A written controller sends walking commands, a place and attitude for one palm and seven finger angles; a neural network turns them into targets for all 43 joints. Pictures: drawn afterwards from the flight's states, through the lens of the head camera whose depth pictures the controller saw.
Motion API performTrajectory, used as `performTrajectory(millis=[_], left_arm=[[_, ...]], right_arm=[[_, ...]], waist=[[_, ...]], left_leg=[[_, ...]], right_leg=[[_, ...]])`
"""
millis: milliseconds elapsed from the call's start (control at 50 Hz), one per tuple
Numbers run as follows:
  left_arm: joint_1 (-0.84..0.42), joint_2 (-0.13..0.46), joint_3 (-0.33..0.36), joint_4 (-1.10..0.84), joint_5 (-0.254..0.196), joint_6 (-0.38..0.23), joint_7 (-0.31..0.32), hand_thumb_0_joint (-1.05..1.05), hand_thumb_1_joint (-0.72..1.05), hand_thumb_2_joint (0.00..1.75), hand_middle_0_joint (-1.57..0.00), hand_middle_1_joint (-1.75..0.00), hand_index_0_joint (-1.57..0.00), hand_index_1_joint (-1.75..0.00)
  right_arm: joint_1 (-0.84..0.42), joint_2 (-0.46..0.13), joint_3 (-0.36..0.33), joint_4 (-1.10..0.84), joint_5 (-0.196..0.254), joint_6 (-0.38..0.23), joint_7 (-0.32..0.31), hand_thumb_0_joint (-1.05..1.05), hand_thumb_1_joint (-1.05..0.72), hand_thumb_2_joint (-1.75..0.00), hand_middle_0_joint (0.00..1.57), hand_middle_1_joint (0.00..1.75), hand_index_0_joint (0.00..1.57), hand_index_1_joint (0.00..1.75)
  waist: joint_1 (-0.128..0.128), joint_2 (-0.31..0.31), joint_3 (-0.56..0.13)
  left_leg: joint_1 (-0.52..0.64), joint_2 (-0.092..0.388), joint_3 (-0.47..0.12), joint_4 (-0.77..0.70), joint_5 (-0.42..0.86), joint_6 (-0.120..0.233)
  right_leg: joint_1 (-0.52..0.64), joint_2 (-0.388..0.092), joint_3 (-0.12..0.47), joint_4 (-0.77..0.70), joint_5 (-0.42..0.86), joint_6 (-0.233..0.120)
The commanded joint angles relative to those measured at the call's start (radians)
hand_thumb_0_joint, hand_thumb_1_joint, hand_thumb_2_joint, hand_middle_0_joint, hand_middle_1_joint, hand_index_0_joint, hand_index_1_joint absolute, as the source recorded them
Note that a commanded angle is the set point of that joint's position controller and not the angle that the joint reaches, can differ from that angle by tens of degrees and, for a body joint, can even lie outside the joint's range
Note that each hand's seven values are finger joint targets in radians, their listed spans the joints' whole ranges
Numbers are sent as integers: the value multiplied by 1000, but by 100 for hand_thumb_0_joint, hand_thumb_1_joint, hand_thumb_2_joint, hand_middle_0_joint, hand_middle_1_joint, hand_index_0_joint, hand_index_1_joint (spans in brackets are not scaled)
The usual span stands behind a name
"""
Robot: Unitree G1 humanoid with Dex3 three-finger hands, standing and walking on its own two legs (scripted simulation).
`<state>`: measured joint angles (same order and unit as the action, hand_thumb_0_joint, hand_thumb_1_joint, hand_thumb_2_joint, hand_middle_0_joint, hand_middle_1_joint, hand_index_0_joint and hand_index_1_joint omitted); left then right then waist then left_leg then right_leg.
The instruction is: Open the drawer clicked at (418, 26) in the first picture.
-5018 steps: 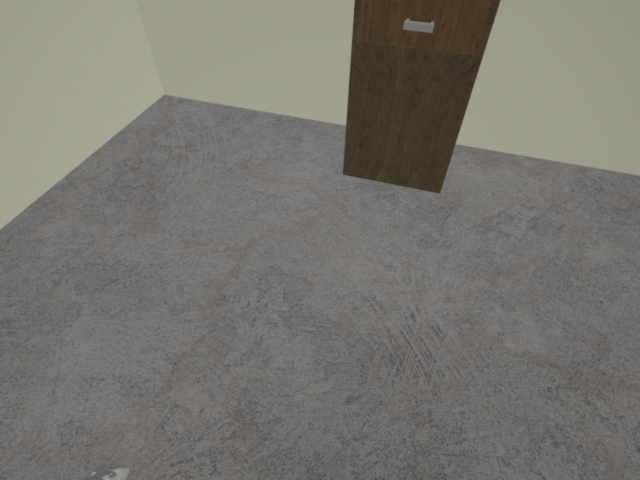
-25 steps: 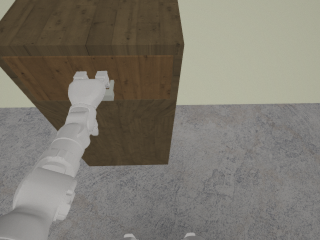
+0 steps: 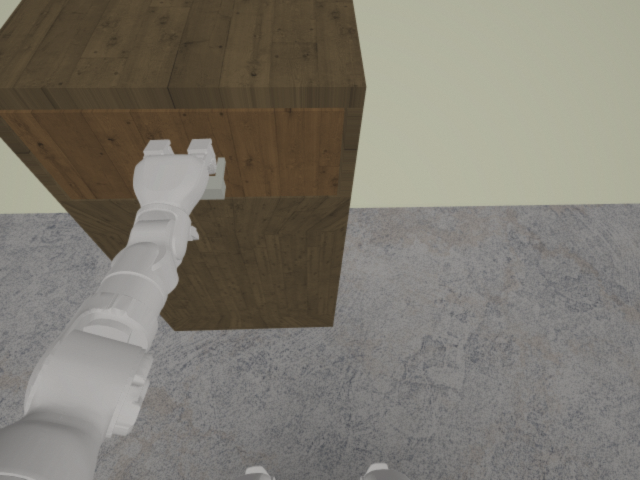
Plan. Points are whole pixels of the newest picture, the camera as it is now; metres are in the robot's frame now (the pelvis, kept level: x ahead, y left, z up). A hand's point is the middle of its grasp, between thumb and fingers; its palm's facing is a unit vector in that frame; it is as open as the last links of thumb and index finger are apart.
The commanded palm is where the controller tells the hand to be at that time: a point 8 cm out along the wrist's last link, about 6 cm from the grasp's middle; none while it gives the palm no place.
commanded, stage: close the thumb around the handle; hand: left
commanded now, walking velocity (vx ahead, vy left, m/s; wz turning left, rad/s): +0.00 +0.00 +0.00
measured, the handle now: (189, 176) +0.53 +0.18 +0.02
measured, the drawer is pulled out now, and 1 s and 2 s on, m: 0.00 0.01 0.13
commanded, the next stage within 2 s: pull the drawer open in 0.38 s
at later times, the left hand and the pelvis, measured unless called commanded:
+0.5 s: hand (185, 206) +0.48 +0.18 +0.02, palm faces -0.03 -0.01 -1.00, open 7.8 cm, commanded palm +0.46 +0.17 +0.06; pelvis -0.01 +0.00 +0.00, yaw +0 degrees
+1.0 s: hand (184, 217) +0.46 +0.18 +0.02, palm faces -0.02 -0.04 -1.00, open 7.6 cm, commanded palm +0.41 +0.17 +0.06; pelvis +0.02 +0.01 +0.01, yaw -2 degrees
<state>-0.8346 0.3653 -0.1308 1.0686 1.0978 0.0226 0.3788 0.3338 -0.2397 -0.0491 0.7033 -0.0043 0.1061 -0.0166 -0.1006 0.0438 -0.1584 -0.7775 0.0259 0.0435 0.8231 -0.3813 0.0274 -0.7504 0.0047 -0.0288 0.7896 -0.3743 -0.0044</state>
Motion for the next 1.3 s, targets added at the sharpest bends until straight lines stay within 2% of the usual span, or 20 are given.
performTrajectory(millis=[0, 160, 220, 260, 360, 400, 440, 640, 760, 840, 900, 960, 1000, 1020, 1060, 1100, 1140, 1160, 1180, 1280], left_arm=[[-366, 195, 49, -74, -6, 19, -10, 0, 45, 71, -37, -130, -37, -130], [-391, 183, 40, -72, -7, 16, -10, 0, 90, 90, -40, -135, -40, -135], [-393, 221, 67, -78, -11, 16, -12, 0, 90, 90, -40, -135, -40, -135], [-410, 196, 44, -82, -8, 13, -10, 0, 90, 90, -40, -135, -40, -135], [-418, 241, 68, -55, -4, 13, -10, 0, 90, 90, -40, -135, -40, -135], [-443, 199, 33, -64, -4, 12, -8, 0, 90, 90, -40, -135, -40, -135], [-474, 207, 37, -66, -1, 11, -2, 0, 90, 90, -40, -135, -40, -135], [-287, 173, 53, -101, -26, 3, -20, 0, 90, 90, -40, -135, -40, -135], [-129, 87, 21, -183, -35, -7, -20, 0, 90, 90, -40, -135, -40, -135], [-27, 83, 33, -257, -32, -3, -16, 0, 90, 90, -40, -135, -40, -135], [30, 53, 15, -315, -29, 16, -14, 0, 90, 90, -40, -135, -40, -135], [103, 8, -12, -421, -33, 35, -11, 0, 90, 90, -40, -135, -40, -135], [172, 5, -6, -478, -36, 54, -12, 0, 90, 90, -40, -135, -40, -135], [35, 11, -25, -485, -36, 59, -11, 0, 90, 90, -40, -135, -40, -135], [-167, 75, 0, -398, -3, 60, 3, 0, 90, 90, -40, -135, -40, -135], [-148, 74, 7, -345, 10, 62, 7, 0, 90, 90, -40, -135, -40, -135], [-190, 77, 5, -356, 12, 57, 8, 0, 90, 90, -40, -135, -40, -135], [-193, 79, 8, -346, 12, 56, 7, 0, 90, 90, -40, -135, -40, -135], [-206, 32, -27, -344, 4, 54, 6, 0, 90, 90, -40, -135, -40, -135], [-203, 74, 11, -290, -9, 34, -2, 0, 90, 90, -40, -135, -40, -135]], right_arm=[[123, -158, -51, -59, -3, -17, -21, 0, -90, -90, 20, 30, 20, 30], [135, -158, -53, -54, -3, -24, -21, 0, -90, -90, 20, 30, 20, 30], [136, -162, -49, -56, -5, -23, -24, 0, -90, -90, 20, 30, 20, 30], [139, -158, -49, -55, -3, -26, -24, 0, -90, -90, 20, 30, 20, 30], [144, -165, -44, -51, 0, -30, -30, 0, -90, -90, 20, 30, 20, 30], [144, -160, -45, -53, 0, -34, -29, 0, -90, -90, 20, 30, 20, 30], [148, -164, -46, -48, -2, -38, -30, 0, -90, -90, 20, 30, 20, 30], [130, -155, -48, -73, 1, -34, -22, 0, -90, -90, 20, 30, 20, 30], [99, -148, -59, -88, 3, -25, -9, 0, -90, -90, 20, 30, 20, 30], [76, -145, -63, -98, 2, -13, -3, 0, -90, -90, 20, 30, 20, 30], [52, -144, -68, -100, 5, -3, 4, 0, -90, -90, 20, 30, 20, 30], [27, -138, -70, -114, 5, 7, 15, 0, -90, -90, 20, 30, 20, 30], [12, -137, -74, -119, 5, 13, 22, 0, -90, -90, 20, 30, 20, 30], [12, -144, -70, -103, 2, 18, 18, 0, -90, -90, 20, 30, 20, 30], [35, -143, -71, -61, -2, 23, 3, 0, -90, -90, 20, 30, 20, 30], [35, -138, -70, -62, -6, 23, 0, 0, -90, -90, 20, 30, 20, 30], [32, -132, -69, -64, -11, 26, -4, 0, -90, -90, 20, 30, 20, 30], [31, -130, -69, -63, -11, 30, -4, 0, -90, -90, 20, 30, 20, 30], [25, -125, -68, -67, -14, 30, -3, 0, -90, -90, 20, 30, 20, 30], [15, -127, -63, -77, -13, 34, -11, 0, -90, -90, 20, 30, 20, 30]], waist=[[-42, -52, -290], [-49, -36, -301], [-38, -30, -327], [-48, -22, -306], [-50, -52, -306], [-62, -23, -287], [-71, -25, -305], [-7, -35, -340], [25, -47, -333], [51, -54, -339], [51, -65, -316], [61, -30, -349], [67, -46, -353], [27, -43, -338], [-9, -38, -279], [9, -35, -290], [13, -8, -356], [14, -4, -355], [5, -12, -359], [4, -61, -339]], left_leg=[[208, -44, -14, -75, 245, 21], [220, -39, -18, -69, 236, 20], [210, -43, -19, -68, 249, 20], [215, -39, -21, -72, 237, 20], [183, -42, -24, -70, 202, 22], [197, -39, -26, -74, 185, 20], [208, -37, -33, -69, 183, 22], [238, -34, -21, -86, 241, 18], [297, -25, -13, -99, 331, 13], [326, -23, -8, -101, 436, 11], [356, -17, -9, -103, 496, 9], [426, -9, -19, -93, 639, 7], [453, -4, -26, -85, 716, 5], [453, -7, -29, -78, 705, 4], [418, -16, -32, -76, 606, 2], [407, -26, -21, -79, 580, 3], [422, -33, -18, -67, 607, 3], [424, -33, -20, -62, 617, 2], [423, -36, -20, -59, 612, 3], [360, -48, -12, -64, 502, 9]], right_leg=[[142, 48, 7, -105, 250, -26], [112, 51, 4, -101, 225, -26], [138, 49, 8, -95, 245, -28], [113, 50, 3, -96, 224, -28], [113, 48, 8, -96, 195, -24], [79, 50, 2, -101, 165, -26], [64, 51, 2, -97, 156, -25], [143, 53, -3, -95, 218, -30], [179, 56, -10, -101, 288, -35], [230, 55, -10, -98, 376, -37], [237, 55, -11, -105, 412, -35], [251, 54, -12, -98, 477, -35], [268, 52, -15, -95, 523, -32], [249, 51, -13, -98, 536, -28], [193, 52, -15, -97, 476, -28], [206, 50, -13, -98, 473, -34], [229, 44, -5, -89, 505, -33], [228, 46, -6, -81, 514, -36], [227, 45, -6, -85, 514, -32], [258, 42, 2, -93, 502, -30]])
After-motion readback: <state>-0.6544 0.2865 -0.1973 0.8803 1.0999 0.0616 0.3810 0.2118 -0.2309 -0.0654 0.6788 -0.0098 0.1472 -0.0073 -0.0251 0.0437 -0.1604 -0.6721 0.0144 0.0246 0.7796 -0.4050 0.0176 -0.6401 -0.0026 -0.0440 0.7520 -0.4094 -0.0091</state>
